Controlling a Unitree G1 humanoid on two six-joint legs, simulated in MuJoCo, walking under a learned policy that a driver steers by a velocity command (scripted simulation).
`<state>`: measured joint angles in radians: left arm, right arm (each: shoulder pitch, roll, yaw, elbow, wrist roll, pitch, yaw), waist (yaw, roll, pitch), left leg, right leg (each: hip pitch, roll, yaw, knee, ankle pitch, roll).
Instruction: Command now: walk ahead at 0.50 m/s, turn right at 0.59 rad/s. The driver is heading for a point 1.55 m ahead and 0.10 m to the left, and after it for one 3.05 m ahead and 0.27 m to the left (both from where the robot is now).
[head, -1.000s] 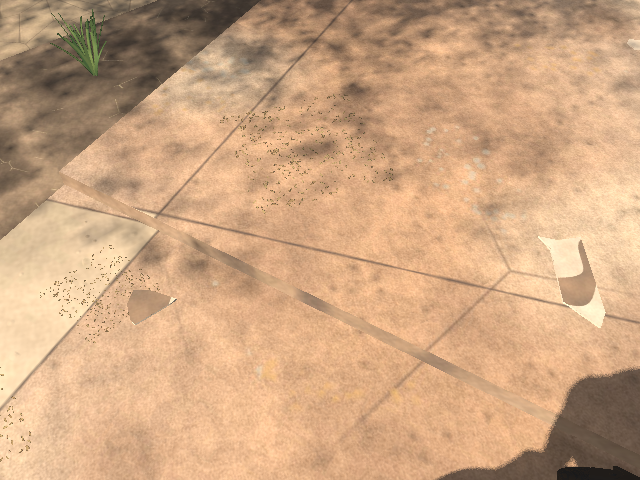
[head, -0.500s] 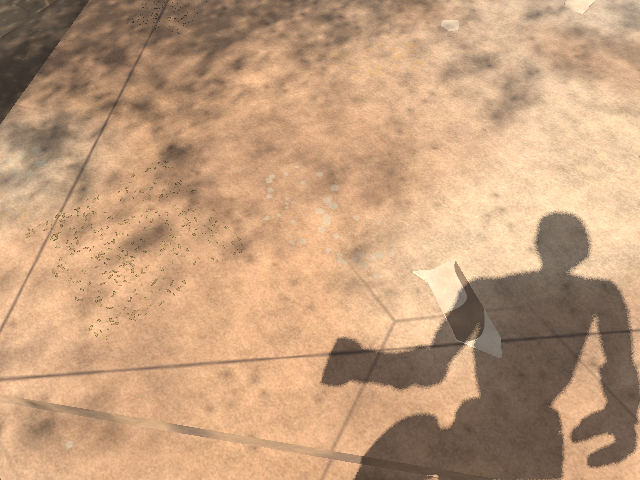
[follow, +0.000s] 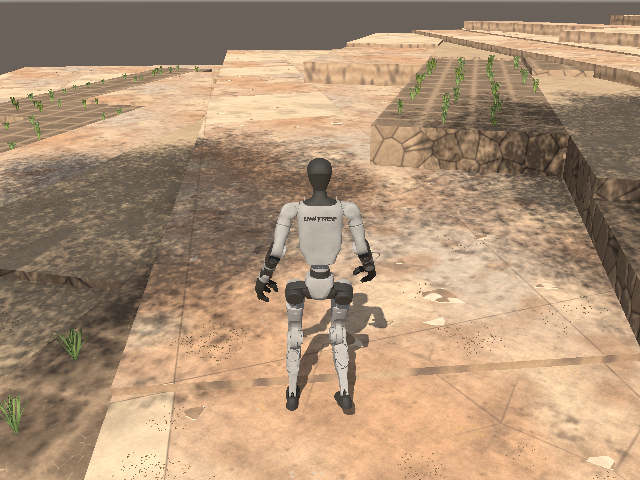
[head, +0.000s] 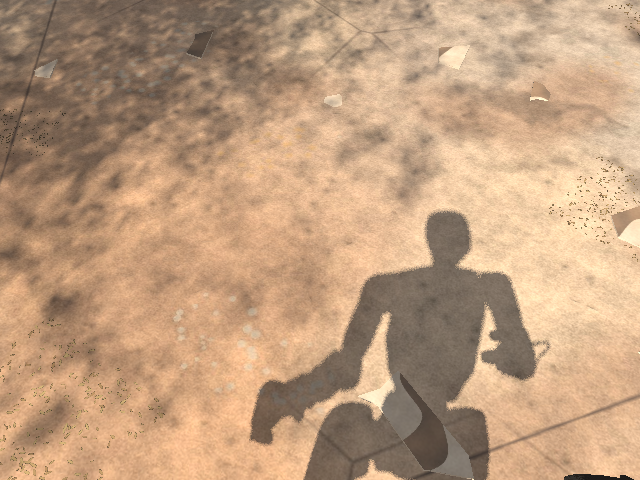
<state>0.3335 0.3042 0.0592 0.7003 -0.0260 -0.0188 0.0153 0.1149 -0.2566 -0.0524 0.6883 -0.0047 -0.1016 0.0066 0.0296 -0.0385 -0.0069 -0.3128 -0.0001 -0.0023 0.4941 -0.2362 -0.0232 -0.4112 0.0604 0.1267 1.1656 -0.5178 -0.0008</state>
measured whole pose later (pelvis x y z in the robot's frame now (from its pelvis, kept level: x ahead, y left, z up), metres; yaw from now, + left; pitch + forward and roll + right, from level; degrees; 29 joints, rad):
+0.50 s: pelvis +0.26 -0.08 +0.05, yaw -10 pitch +1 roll -1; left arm 0.30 0.24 0.04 0.67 0.01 -0.07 -0.03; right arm 0.22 -0.30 -0.06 0.79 0.04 -0.06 0.01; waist 0.01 0.04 0.02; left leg -0.57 0.09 -0.05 1.27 -0.27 0.03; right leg -0.30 0.03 -0.08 0.52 -0.24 -0.06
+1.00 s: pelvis +0.56 -0.04 +0.05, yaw +6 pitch +2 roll +0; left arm 0.22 0.29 0.05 0.74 -0.01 -0.11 0.01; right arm 0.24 -0.29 -0.07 0.71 0.02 -0.05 0.04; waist -0.01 -0.01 0.06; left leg -0.38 -0.09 0.00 0.52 -0.16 0.10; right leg -0.41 -0.06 0.05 1.21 -0.38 0.01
